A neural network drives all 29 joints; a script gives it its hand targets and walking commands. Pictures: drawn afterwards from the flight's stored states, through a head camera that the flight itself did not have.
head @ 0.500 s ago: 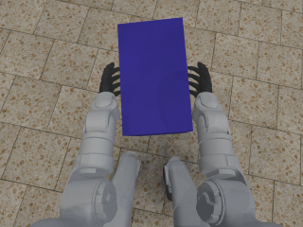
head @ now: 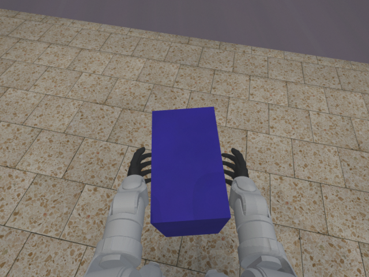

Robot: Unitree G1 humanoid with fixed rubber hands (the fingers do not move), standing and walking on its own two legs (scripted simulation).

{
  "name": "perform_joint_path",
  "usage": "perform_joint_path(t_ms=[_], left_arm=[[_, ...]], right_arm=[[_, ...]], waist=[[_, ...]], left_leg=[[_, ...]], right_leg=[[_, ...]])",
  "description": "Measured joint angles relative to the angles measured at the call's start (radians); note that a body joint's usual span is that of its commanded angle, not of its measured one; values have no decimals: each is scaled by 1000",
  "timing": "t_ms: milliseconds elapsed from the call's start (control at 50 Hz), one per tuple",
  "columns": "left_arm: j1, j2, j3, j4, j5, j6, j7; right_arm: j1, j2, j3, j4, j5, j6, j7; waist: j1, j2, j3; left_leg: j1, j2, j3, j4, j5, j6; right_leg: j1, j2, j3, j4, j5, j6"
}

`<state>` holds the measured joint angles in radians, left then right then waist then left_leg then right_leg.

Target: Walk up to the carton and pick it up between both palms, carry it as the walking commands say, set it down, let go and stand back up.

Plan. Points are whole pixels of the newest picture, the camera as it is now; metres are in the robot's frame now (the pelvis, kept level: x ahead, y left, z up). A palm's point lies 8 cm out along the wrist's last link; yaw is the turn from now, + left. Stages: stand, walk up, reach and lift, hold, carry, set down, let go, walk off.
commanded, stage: reach and lift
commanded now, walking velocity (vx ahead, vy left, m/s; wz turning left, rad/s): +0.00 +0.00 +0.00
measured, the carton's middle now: (188, 177) +0.37 +0.02 -0.08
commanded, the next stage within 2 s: hold in 1.74 s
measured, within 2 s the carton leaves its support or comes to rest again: neither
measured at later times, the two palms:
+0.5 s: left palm (129, 171) +0.32 +0.14 +0.04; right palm (246, 173) +0.33 -0.10 +0.05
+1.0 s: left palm (134, 177) +0.30 +0.12 +0.05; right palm (256, 183) +0.31 -0.12 +0.06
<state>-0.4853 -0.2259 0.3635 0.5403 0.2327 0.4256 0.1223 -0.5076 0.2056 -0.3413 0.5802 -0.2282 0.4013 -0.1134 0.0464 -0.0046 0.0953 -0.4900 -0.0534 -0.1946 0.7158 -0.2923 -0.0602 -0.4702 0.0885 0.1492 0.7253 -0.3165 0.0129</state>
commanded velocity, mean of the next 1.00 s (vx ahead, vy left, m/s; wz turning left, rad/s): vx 0.00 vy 0.00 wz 0.00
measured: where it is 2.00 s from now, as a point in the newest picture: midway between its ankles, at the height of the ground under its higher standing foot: outside the picture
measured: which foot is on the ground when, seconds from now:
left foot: down 0.00-1.00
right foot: down 0.00-1.00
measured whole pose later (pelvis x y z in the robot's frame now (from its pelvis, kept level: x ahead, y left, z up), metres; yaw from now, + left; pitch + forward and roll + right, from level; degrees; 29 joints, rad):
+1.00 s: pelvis -0.01 +0.00 +0.01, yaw +1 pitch -8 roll +0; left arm -0.45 -0.21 0.29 0.46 0.25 0.70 0.12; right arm -0.48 0.22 -0.33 0.46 -0.25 0.70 -0.13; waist -0.01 -0.01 0.08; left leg -0.21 -0.05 -0.19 0.60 -0.25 -0.05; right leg -0.19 0.06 0.14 0.61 -0.28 0.02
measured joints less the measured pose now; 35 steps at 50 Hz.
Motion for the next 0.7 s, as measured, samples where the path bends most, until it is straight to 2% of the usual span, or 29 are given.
perform_joint_path(t_ms=[160, 320, 560, 700], left_arm=[[60, 21, -101, -67, -29, 54, 10], [97, 35, -144, -123, -34, 120, 13], [110, 40, -161, -143, -14, 260, 6], [86, 31, -133, -123, -2, 294, -2]], right_arm=[[95, -5, 80, -102, 42, 46, -27], [107, -10, 119, -145, 42, 120, -30], [112, -12, 134, -155, 13, 257, -19], [89, -3, 107, -146, -8, 302, -16]], waist=[[21, -2, 25], [9, 0, 15], [-3, -3, -21], [-9, 1, -26]], left_leg=[[110, 11, 3, -96, 26, 3], [201, 12, 0, -156, 45, 8], [322, 10, 6, -199, 56, 15], [324, 10, 5, -180, 56, 12]], right_leg=[[107, -5, 6, -91, 26, -6], [201, -15, 4, -154, 43, -6], [318, -26, 7, -188, 48, -5], [322, -23, 3, -172, 49, -4]])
